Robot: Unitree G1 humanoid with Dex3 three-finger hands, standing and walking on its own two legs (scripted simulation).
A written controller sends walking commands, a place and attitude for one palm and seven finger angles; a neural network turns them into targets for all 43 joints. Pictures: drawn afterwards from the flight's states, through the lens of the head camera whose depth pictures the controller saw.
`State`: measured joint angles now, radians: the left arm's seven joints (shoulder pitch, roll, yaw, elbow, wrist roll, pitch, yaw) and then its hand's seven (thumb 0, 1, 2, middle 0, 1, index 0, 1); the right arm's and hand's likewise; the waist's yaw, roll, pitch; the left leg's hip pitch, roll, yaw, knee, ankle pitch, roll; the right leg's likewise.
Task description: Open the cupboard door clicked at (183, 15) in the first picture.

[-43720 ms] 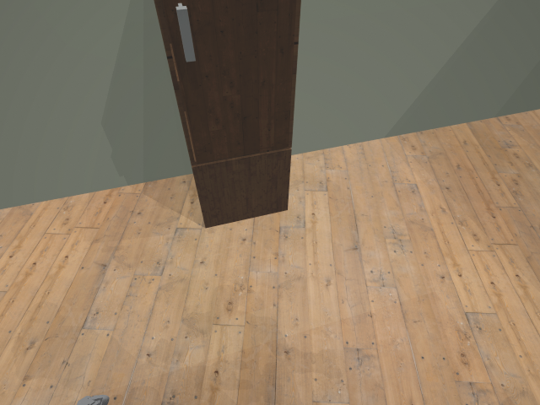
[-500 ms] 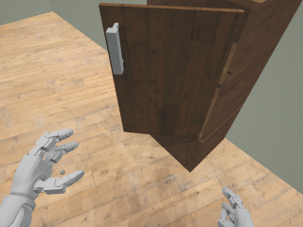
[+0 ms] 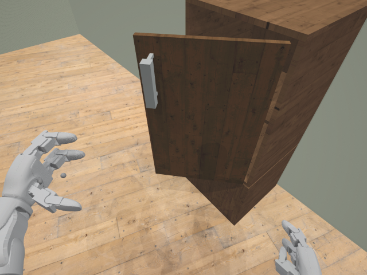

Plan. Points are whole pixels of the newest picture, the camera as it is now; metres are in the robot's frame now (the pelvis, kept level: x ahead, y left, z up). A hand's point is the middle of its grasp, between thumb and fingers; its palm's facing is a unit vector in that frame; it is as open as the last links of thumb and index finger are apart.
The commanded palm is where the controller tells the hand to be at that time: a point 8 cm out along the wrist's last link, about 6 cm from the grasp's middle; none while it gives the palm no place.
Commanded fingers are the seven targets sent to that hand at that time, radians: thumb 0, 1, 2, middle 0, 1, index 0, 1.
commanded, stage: raise the hand with hooked fingers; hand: left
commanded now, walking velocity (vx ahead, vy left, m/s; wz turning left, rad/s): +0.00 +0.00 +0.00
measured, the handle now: (151, 80) +0.56 +0.14 +0.15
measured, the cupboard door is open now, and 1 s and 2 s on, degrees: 42 42 42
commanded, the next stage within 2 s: move the hooked fingers beside the handle in 0.82 s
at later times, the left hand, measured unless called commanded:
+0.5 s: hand (56, 138) +0.31 +0.27 +0.18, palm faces -0.01 -1.00 -0.05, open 13.9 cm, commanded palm +0.27 +0.31 +0.18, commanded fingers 0.00 -0.50 0.30 -0.30 -1.20 -0.30 -1.20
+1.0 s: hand (55, 139) +0.30 +0.27 +0.18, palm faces +0.01 -1.00 -0.04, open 13.9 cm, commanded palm +0.28 +0.32 +0.18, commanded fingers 0.00 -0.50 0.30 -0.30 -1.20 -0.30 -1.20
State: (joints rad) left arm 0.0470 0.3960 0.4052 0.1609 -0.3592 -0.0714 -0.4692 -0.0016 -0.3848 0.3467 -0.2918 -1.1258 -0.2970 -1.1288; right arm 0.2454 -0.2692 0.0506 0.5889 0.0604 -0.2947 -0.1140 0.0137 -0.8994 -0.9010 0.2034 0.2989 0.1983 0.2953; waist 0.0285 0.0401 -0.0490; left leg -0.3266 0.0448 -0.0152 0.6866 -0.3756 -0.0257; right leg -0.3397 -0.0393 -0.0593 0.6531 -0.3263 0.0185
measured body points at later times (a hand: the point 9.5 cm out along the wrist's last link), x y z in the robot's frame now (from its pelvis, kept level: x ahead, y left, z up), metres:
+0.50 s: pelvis +0.01 +0.00 +0.01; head +0.00 -0.02 +0.46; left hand +0.30 +0.33 +0.18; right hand +0.17 -0.25 -0.06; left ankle -0.01 +0.13 -0.72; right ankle +0.01 -0.13 -0.72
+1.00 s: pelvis +0.01 +0.00 +0.01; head -0.01 -0.02 +0.46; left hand +0.30 +0.33 +0.18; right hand +0.18 -0.24 -0.06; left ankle -0.01 +0.13 -0.72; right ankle +0.01 -0.13 -0.72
